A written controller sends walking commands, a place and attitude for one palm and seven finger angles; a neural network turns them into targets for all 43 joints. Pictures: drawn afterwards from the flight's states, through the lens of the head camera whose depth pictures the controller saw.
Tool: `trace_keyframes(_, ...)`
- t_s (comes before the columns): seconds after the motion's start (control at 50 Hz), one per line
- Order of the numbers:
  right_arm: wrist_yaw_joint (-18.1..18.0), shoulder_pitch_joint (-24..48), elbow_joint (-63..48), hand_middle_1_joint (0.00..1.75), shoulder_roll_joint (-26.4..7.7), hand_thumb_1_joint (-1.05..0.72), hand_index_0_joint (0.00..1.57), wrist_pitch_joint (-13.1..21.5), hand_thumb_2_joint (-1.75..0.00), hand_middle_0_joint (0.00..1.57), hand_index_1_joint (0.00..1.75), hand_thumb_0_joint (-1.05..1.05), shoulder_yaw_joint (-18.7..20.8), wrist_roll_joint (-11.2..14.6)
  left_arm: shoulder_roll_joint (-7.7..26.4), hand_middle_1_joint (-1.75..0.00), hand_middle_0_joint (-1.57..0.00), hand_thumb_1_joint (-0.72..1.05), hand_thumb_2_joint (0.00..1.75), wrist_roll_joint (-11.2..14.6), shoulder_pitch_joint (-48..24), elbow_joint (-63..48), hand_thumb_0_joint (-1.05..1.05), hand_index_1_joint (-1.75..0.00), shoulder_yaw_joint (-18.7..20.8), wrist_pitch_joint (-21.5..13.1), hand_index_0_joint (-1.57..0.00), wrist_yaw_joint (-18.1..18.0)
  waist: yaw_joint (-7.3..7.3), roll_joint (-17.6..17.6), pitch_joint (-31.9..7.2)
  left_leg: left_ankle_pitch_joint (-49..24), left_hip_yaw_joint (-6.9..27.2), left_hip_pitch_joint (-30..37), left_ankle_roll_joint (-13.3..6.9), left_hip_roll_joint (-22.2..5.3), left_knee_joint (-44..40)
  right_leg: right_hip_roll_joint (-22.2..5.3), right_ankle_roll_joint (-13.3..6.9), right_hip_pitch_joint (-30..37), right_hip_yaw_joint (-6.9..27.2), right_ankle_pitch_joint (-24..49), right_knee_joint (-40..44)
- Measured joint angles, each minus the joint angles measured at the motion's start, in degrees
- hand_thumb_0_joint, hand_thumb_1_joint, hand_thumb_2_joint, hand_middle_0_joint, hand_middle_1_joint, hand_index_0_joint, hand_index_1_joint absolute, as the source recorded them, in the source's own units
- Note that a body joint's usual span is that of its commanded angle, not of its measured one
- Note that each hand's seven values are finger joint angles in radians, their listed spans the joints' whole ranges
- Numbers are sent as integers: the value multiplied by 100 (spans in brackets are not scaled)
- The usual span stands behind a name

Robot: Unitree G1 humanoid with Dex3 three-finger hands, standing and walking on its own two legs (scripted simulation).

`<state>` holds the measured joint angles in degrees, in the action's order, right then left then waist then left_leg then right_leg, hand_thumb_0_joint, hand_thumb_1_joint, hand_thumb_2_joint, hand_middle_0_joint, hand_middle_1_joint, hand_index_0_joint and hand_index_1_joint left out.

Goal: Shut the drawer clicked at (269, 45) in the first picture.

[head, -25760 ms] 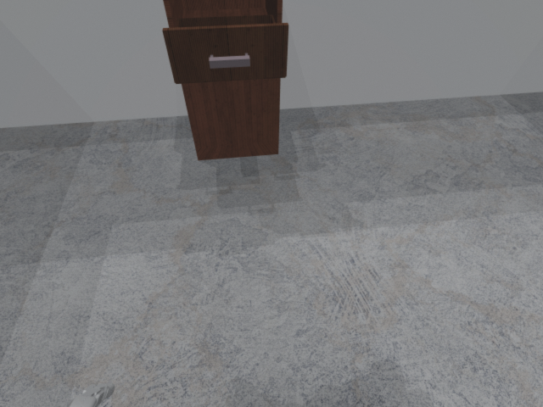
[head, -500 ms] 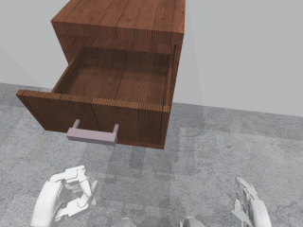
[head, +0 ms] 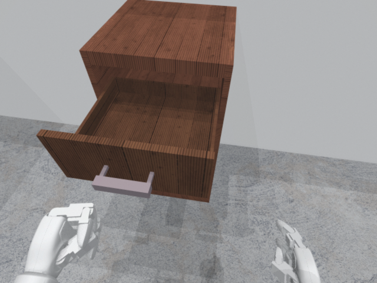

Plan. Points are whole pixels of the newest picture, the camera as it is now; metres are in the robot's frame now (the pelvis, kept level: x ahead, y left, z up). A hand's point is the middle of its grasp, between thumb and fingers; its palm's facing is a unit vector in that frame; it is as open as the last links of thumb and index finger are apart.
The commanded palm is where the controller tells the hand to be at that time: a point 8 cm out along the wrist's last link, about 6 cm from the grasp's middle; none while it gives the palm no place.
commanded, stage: raise the hand and make a fist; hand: left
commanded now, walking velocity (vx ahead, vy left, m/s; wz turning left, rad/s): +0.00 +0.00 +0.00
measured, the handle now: (125, 179) +0.35 +0.19 -0.01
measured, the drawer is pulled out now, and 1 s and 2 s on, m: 0.30 0.30 0.30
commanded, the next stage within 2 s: bring the fist close to the handle in 0.28 s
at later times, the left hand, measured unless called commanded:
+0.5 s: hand (103, 249) +0.17 +0.16 +0.08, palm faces -0.04 -1.00 -0.08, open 3.3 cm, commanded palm +0.14 +0.22 +0.08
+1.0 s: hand (118, 232) +0.21 +0.16 +0.03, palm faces -0.05 -1.00 -0.07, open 3.3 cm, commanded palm +0.19 +0.22 +0.03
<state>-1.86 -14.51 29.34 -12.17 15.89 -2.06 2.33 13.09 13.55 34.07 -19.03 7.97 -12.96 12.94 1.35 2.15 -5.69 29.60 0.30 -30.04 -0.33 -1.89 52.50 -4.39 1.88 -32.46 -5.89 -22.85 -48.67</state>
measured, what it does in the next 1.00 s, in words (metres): stands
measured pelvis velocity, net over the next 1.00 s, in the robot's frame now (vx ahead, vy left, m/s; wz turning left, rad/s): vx -0.02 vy -0.01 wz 0.00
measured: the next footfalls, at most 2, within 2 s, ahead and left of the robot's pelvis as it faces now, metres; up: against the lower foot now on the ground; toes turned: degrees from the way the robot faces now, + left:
none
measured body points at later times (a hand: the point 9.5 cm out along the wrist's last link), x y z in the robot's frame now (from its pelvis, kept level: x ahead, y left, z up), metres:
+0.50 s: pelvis -0.01 -0.01 +0.00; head +0.01 -0.01 +0.45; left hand +0.16 +0.21 +0.08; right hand +0.19 -0.22 -0.06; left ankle -0.03 +0.11 -0.69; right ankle +0.01 -0.14 -0.69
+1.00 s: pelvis -0.02 -0.01 -0.02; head +0.04 -0.01 +0.43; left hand +0.21 +0.21 +0.04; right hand +0.15 -0.25 -0.10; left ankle -0.03 +0.11 -0.69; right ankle +0.01 -0.14 -0.69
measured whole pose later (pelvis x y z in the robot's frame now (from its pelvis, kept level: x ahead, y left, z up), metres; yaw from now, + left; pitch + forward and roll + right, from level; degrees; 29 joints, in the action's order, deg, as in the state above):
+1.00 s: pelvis -0.02 -0.01 -0.02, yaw +0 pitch +12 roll -1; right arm -1.8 -14.4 31.4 -14.0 14.9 -0.6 1.0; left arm 12.4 12.5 20.6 -1.1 8.1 -21.3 14.0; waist -1.1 1.3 -5.3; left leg 30.1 0.3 -41.0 0.5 -1.9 59.0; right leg -4.6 0.7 -44.2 -5.2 -24.0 -56.3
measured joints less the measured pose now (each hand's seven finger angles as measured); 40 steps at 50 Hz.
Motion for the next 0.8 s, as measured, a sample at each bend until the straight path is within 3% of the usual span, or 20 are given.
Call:
trace_keyframes(0.18,11,-30,53,30,-69,-90,20,54,-90,20,30,1,123,-5,-31,-159,-140,90,90,-121,144,103,2,-160,-173,109,-140,137,-63,-9,0,-36,-61,71,0,3,-108,3,-2,16,59,21,46)
trace_keyframes(0.34,39,0,57,30,-64,-90,20,122,-90,20,30,1,121,-3,-82,-159,-140,90,90,6,276,-13,2,-160,-38,-226,-140,17,-11,17,19,-46,-21,78,26,-8,-65,12,-28,43,23,21,12)
trace_keyframes(0.5,-46,132,40,30,-75,-90,20,121,-90,20,30,1,2,-16,-58,-160,-140,90,90,-59,-130,445,2,-160,-157,-157,-140,154,-29,31,117,-98,9,-66,43,-1,19,2,-58,-94,4,53,-80)
trace_keyframes(0.8,-18,-6,186,30,-166,-90,20,0,-90,20,30,1,98,-103,-100,-160,-140,90,90,-132,-937,1306,2,-160,-121,-478,-140,122,-208,-26,103,-49,-4,-616,71,-2,330,-10,-97,-682,44,-10,-437)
